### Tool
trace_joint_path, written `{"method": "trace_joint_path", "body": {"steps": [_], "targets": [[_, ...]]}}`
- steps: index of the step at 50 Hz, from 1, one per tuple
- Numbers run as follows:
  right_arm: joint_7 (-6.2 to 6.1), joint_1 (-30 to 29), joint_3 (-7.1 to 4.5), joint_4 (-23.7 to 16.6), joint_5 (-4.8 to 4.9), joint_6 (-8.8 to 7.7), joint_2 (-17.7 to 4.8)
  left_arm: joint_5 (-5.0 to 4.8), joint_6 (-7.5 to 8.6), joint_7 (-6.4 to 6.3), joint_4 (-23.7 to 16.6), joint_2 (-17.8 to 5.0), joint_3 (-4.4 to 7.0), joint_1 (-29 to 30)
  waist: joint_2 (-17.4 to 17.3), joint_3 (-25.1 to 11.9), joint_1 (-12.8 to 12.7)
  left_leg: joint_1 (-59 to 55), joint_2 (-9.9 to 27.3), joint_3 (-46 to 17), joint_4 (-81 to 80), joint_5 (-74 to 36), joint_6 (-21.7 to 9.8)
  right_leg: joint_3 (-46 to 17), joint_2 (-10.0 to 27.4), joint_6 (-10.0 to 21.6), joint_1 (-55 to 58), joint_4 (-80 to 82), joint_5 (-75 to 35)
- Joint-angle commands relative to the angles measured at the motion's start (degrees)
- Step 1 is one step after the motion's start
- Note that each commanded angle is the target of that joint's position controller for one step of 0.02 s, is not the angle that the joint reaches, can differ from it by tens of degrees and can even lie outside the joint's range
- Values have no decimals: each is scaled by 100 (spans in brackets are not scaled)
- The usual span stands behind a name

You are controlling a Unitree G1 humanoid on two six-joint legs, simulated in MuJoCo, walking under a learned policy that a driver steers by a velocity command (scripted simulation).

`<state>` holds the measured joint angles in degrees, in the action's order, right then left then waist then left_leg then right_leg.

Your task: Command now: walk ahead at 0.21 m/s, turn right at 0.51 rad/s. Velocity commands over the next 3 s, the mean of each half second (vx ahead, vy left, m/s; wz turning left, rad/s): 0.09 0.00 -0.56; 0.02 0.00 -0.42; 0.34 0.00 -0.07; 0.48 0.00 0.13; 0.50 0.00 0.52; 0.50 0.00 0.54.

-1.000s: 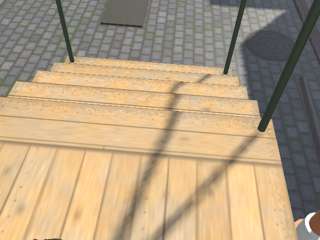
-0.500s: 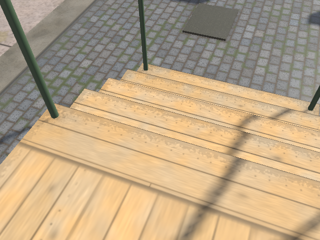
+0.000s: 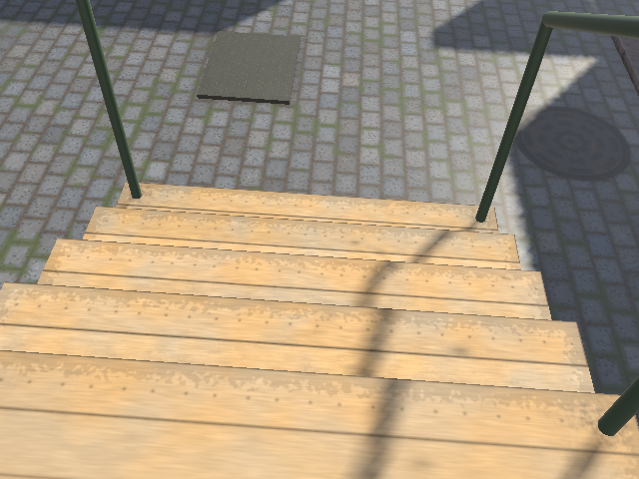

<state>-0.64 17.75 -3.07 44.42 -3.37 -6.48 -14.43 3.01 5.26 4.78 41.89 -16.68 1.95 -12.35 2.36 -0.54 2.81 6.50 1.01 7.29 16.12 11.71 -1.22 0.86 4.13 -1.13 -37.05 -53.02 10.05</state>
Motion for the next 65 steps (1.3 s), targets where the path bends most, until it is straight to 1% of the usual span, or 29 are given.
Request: {"method": "trace_joint_path", "body": {"steps": [1,7,9,10,11,12,13,15,18,21,27,29,30,31,32,34,39,43,46,48,49,50,51,53,55,56,59,63,65], "targets": [[-50,-538,-321,-466,-30,-108,-1238,-72,6,241,-360,-153,-108,82,-704,-71,-247,-101,1390,-230,-450,-3677,-1081,7,16,-6,441,1156,-712],[-39,-791,-283,-410,-48,-184,-1175,-65,76,50,-293,-542,57,53,-582,-115,-501,-570,1483,227,430,-3521,-703,47,-327,573,1099,2204,-1252],[-19,-359,-188,-423,38,-170,-984,-130,244,-107,-249,-1249,345,-219,87,-754,-546,-33,687,616,1797,-2930,-38,-1,-589,1237,2811,2607,-3551],[11,466,16,-613,-97,-163,-427,-104,169,-271,-302,-1906,517,-974,1278,-2272,-403,1226,8,582,3277,303,577,-2166,933,2801,5217,2651,-5481],[86,329,21,-641,-33,-123,-674,-45,146,-278,-233,-1686,455,-1310,698,-2847,-654,2200,-437,-437,4349,2979,605,-3851,1798,3281,5980,3018,-4935],[137,-571,8,-813,75,-35,-780,7,228,-341,-36,-1522,494,-1324,246,-1638,-927,2838,-188,-1103,5032,2951,459,-3330,1507,2565,5123,3150,-3769],[50,-785,-66,-841,28,14,-989,-155,232,-399,-66,-1390,508,-893,332,-931,-759,2983,37,-1143,5193,2743,432,-2714,1187,2209,4089,3423,-2811],[-172,-248,-74,-627,-140,90,-997,-239,171,-421,-281,-812,311,-110,270,-482,-125,2223,386,-1271,4791,2111,388,-2333,804,1980,2433,3932,-1790],[-191,204,59,-488,5,280,-777,-107,169,-430,-593,-879,295,474,112,-549,204,1002,160,-869,4095,1327,488,-1799,381,1697,1156,4261,-1126],[-56,220,120,-369,130,479,-800,-120,254,-366,-730,-1025,368,369,273,-565,-61,917,-33,-726,3393,1173,599,-1888,290,1585,1224,4234,-457],[-92,110,117,-388,235,367,-916,-165,70,-380,-781,-793,303,203,273,-635,-285,694,-292,-717,1037,427,105,-2878,499,1622,1882,3680,518],[-103,223,33,-493,331,287,-1126,-83,-33,-370,-644,-530,167,-38,172,-802,-227,-95,81,-976,247,-361,-620,-2828,207,1263,1554,3238,544],[-205,321,-134,-574,262,208,-1698,22,-28,-355,-1040,-167,51,187,-1074,-723,-190,-829,1604,-2922,-176,-1057,-2281,-1716,-752,530,-56,2377,1539],[-210,-83,-157,-589,-68,124,-1662,276,-16,-314,-930,-232,4,168,-907,-126,-198,-829,2852,-3954,-877,-1595,-2943,-1136,-842,-65,-1034,1206,1998],[-242,-320,-120,-724,-48,81,-1386,241,-70,-362,-654,-488,94,85,-394,-258,-213,-633,2548,-3230,-886,-1325,-2335,-1011,-345,-169,-673,181,1716],[-177,-1304,97,-1061,254,-38,-742,209,-63,-491,-430,-763,281,-251,-764,-285,-579,-98,1431,-1849,-734,-1219,-1412,-663,-519,-341,-161,-996,1120],[-127,-715,-106,-1084,235,7,-1180,-85,-116,-251,-596,-341,125,197,-502,-234,-95,-389,988,-708,-331,-2940,-1471,-82,-306,-598,109,-1188,651],[25,-28,-240,-837,301,98,-1235,-23,-223,-286,-560,-269,104,393,-701,-150,127,-1265,1400,-907,102,-3660,-1435,107,44,-618,256,909,793],[149,-303,-346,-899,321,153,-1304,-81,-138,-300,-440,-346,134,273,-839,-215,29,-772,1531,-1091,325,-3247,-1372,348,-111,-299,1220,1919,821],[267,-885,-98,-902,426,187,-717,-339,29,-232,-285,-297,108,175,-519,-340,-386,123,1195,-933,647,-1716,-785,246,-145,56,2532,3350,-1003],[345,-721,23,-784,328,225,-432,-373,86,-206,-337,-315,122,144,-564,-536,-380,715,940,-819,627,-585,-510,219,-136,221,3370,3184,-1106],[342,-31,-25,-766,169,256,-437,-386,102,-257,-474,-903,251,48,124,-1022,-73,1227,527,-434,1065,548,-187,-687,616,1185,4191,2835,-1715],[248,-201,-130,-863,88,162,-712,-278,86,-320,-415,-1261,421,-316,493,-863,-372,2027,-32,-14,1724,1505,47,-1743,1237,2036,4346,3201,-238],[179,-1195,-161,-1025,22,80,-733,-74,81,-471,-145,-942,423,-999,822,112,-998,3086,41,-495,2982,2278,-215,-2701,1620,1999,3956,4343,2449],[79,-857,-169,-813,-42,38,-662,-101,150,-529,-179,-262,189,-763,611,202,-681,3204,295,-976,4277,2269,-359,-2659,1766,1782,3577,4613,2159],[66,-781,-158,-797,-95,32,-559,-148,153,-506,-234,-215,149,-483,407,309,-451,3056,317,-985,4315,1959,-398,-2282,1568,1616,3290,4671,1936],[216,-338,-107,-549,-82,98,-347,-170,100,-479,-555,-527,204,346,323,330,-55,1402,100,-441,3123,1175,-359,-826,678,1141,2133,4747,1244],[421,57,-83,-379,106,-64,-431,-36,-91,-248,-462,-773,258,195,93,394,-35,551,7,-350,1518,-44,-330,-929,898,1457,1989,3998,1578],[315,582,-172,-253,77,-246,-621,60,-101,-236,-306,-389,158,-52,-100,192,80,-393,-44,-448,1535,90,-456,-818,628,1394,1628,3015,1737]]}}
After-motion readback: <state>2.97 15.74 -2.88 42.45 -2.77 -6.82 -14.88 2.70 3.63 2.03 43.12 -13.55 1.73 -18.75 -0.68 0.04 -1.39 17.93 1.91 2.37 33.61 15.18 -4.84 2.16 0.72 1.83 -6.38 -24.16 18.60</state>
